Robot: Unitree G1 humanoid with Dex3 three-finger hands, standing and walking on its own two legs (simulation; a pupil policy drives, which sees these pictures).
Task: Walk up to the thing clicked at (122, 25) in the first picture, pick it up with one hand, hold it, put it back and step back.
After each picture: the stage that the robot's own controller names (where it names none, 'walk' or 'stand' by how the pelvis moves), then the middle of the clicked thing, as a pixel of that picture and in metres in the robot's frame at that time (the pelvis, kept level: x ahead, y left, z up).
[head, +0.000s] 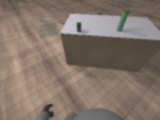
stand; (122, 21) +1.15 -0.33 +0.05
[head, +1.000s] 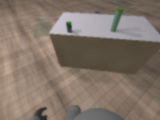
rise first; (116, 20) +1.06 -0.16 +0.08
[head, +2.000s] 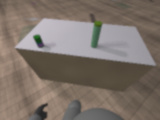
walk; (95, 35) +0.73 +0.06 +0.06
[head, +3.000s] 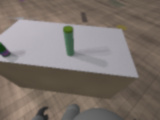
stand; (69, 42) +0.55 +0.22 +0.08
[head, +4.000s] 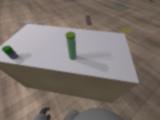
stand; (71, 47) +0.55 +0.20 +0.05
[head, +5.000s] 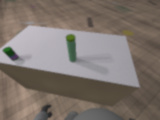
stand; (71, 49) +0.53 +0.20 +0.04
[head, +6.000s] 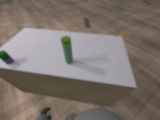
stand; (67, 51) +0.51 +0.23 +0.04
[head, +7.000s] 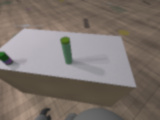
stand; (67, 52) +0.51 +0.23 +0.04
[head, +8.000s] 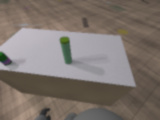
rise first; (66, 52) +0.50 +0.24 +0.04
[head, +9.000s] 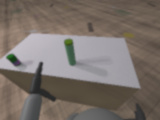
rise first; (70, 53) +0.51 +0.24 +0.05
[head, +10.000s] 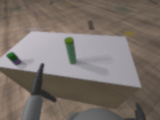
go down; (71, 52) +0.51 +0.24 +0.05
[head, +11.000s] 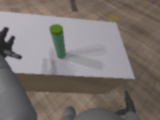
go down; (59, 44) +0.50 +0.22 +0.07
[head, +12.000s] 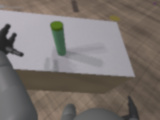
approach; (59, 41) +0.51 +0.22 +0.08
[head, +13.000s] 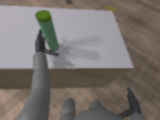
close in; (49, 34) +0.52 +0.25 +0.12
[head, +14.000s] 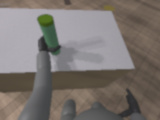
lift; (51, 38) +0.49 +0.23 +0.12
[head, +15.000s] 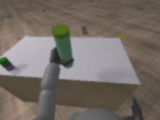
lift; (65, 50) +0.33 +0.16 +0.26
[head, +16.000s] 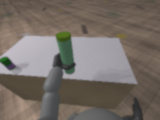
hold; (67, 55) +0.33 +0.16 +0.21
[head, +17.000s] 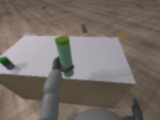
hold; (65, 58) +0.34 +0.18 +0.18
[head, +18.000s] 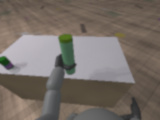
crouch; (68, 56) +0.35 +0.16 +0.18
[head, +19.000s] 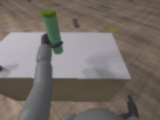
crouch; (54, 35) +0.47 +0.23 +0.24
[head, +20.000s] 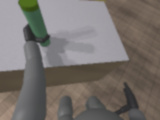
lower; (38, 27) +0.54 +0.24 +0.13
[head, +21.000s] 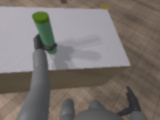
lower; (47, 37) +0.51 +0.23 +0.12
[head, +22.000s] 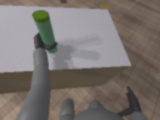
lower; (47, 36) +0.51 +0.23 +0.12
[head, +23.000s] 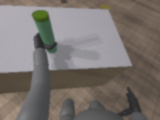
lower; (47, 35) +0.51 +0.24 +0.12
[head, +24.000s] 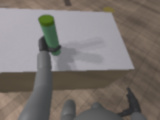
loosen; (52, 39) +0.49 +0.23 +0.12
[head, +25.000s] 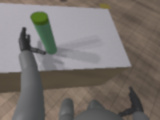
withdraw; (47, 37) +0.49 +0.23 +0.12
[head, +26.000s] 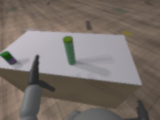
sink last; (70, 52) +0.49 +0.22 +0.08
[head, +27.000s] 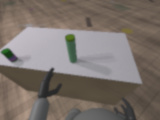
stand; (71, 50) +0.50 +0.22 +0.07
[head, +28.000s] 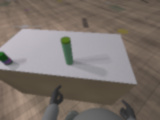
stand; (67, 52) +0.49 +0.23 +0.06
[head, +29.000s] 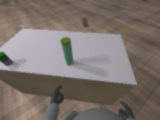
stand; (68, 53) +0.49 +0.23 +0.05
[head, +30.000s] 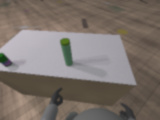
stand; (67, 53) +0.48 +0.23 +0.05
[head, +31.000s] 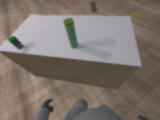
walk; (71, 35) +0.61 +0.22 +0.07
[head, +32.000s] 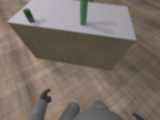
walk; (83, 12) +0.91 +0.17 +0.08
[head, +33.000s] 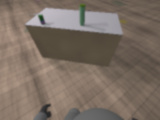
stand; (82, 15) +1.17 +0.21 +0.06
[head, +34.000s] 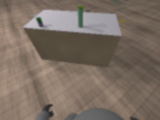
stand; (80, 17) +1.14 +0.22 +0.04
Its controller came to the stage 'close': yes
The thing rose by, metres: 0.21
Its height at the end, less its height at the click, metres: +0.00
